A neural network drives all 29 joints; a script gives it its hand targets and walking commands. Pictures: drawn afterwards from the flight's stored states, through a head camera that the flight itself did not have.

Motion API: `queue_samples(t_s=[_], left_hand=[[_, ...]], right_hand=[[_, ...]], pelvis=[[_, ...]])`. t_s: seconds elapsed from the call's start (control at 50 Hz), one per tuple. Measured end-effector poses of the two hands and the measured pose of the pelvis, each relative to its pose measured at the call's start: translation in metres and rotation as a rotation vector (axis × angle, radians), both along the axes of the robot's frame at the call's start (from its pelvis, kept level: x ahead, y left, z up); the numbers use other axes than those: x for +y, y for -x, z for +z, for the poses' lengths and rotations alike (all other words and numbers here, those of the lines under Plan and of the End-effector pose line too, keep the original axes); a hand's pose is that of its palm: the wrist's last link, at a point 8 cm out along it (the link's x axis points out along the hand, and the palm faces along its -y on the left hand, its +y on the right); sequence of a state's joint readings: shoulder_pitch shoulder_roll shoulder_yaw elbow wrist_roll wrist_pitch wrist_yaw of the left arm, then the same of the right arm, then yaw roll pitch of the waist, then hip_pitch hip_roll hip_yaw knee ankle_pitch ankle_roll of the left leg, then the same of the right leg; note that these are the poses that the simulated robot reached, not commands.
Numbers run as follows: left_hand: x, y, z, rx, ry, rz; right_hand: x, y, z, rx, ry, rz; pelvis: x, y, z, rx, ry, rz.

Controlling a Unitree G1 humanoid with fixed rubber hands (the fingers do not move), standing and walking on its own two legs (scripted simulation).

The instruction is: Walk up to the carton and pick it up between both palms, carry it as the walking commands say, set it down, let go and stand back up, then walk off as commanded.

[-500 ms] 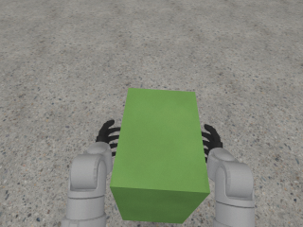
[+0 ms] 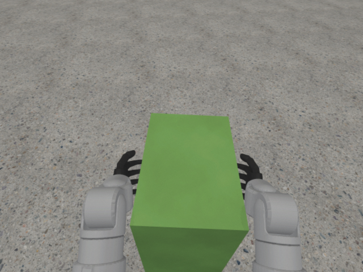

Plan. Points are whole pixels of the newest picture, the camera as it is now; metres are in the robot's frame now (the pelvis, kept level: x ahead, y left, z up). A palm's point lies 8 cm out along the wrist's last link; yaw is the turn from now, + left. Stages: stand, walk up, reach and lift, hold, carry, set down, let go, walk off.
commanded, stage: carry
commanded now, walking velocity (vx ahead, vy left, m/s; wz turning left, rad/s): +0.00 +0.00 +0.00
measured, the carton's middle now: (185, 197) +0.30 +0.00 +0.01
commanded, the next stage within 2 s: none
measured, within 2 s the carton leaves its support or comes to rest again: neither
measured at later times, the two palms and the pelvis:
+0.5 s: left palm (119, 200) +0.25 +0.13 +0.10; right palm (259, 204) +0.25 -0.13 +0.09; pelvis -0.04 +0.00 +0.00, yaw +0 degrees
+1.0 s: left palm (120, 216) +0.22 +0.13 +0.08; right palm (263, 221) +0.22 -0.14 +0.08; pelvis -0.07 -0.01 +0.00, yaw +0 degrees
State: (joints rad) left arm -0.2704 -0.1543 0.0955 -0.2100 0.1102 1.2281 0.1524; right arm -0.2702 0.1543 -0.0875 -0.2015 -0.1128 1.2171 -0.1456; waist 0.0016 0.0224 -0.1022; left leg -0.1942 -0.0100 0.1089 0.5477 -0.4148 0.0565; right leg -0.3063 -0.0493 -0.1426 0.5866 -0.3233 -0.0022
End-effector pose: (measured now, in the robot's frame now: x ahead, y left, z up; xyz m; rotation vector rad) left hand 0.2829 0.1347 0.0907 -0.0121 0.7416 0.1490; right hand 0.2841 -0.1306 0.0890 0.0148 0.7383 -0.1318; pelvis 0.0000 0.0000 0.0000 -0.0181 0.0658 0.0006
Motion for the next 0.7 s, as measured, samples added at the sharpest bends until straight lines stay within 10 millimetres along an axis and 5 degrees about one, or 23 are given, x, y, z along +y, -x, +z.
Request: queue_samples(t_s=[0.7], left_hand=[[-0.007,0.052,0.004,0.012,-0.004,0.003]], right_hand=[[-0.007,0.053,0.003,0.014,-0.004,0.000]], pelvis=[[-0.007,0.051,0.004,-0.034,-0.012,0.006]])
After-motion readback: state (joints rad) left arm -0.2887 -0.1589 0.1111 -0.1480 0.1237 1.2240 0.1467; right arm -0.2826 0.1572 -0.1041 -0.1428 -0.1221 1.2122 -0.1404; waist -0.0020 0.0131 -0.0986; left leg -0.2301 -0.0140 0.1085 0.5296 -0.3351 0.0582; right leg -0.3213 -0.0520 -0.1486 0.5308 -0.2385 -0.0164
